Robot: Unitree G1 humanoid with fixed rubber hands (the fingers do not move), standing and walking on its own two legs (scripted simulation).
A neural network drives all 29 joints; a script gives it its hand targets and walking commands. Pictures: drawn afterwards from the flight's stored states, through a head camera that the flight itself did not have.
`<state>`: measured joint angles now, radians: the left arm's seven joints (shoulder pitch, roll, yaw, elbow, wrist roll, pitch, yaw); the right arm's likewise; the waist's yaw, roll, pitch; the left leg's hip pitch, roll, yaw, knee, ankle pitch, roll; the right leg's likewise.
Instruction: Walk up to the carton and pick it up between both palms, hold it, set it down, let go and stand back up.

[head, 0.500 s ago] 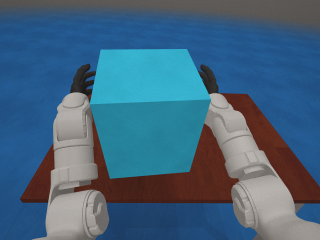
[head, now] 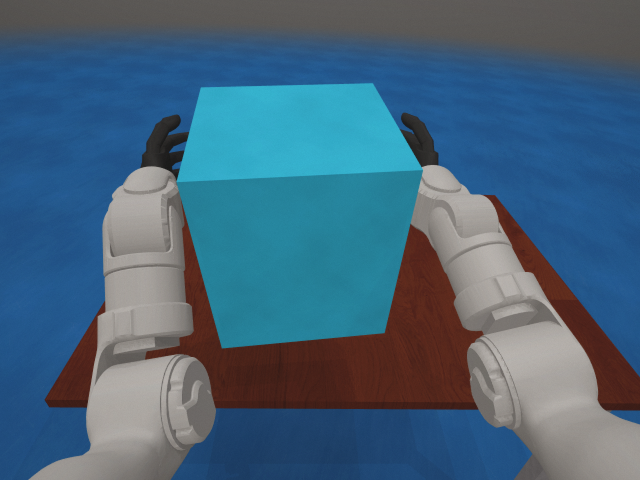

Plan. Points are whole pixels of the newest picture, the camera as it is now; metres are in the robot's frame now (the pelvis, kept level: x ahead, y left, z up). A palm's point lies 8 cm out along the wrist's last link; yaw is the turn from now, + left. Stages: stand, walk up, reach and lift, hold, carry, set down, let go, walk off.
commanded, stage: reach and lift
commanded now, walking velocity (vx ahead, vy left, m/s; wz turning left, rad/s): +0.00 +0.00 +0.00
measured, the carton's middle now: (297, 216) +0.38 +0.01 +0.22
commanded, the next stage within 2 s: hold in 0.02 s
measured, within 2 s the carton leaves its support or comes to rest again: neither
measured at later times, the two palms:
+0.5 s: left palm (157, 166) +0.38 +0.16 +0.29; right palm (422, 156) +0.38 -0.14 +0.30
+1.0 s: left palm (156, 164) +0.38 +0.16 +0.29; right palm (423, 155) +0.38 -0.14 +0.30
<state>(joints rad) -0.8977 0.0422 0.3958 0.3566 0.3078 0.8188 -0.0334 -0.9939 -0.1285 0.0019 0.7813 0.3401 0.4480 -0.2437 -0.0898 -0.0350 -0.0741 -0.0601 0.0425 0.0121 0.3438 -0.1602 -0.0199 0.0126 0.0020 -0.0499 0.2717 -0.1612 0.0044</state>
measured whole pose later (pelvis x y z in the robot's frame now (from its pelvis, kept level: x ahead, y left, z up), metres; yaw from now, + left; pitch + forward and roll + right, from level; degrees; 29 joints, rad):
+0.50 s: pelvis +0.00 +0.00 +0.00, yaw +0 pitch -6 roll -1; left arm -0.95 0.07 0.39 0.40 0.27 0.85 -0.02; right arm -1.08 -0.16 0.02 0.82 0.39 0.52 -0.26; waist -0.09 -0.02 -0.11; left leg -0.09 0.05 0.00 0.35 -0.17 -0.03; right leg -0.01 0.01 -0.06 0.27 -0.16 0.00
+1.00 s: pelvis +0.00 +0.00 +0.00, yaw +0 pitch -5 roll -1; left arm -0.95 0.07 0.39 0.39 0.26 0.87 -0.02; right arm -1.08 -0.16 0.02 0.80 0.40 0.55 -0.28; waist -0.09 -0.01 -0.13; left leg -0.10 0.05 0.00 0.36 -0.17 -0.03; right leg -0.02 0.01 -0.06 0.28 -0.17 0.00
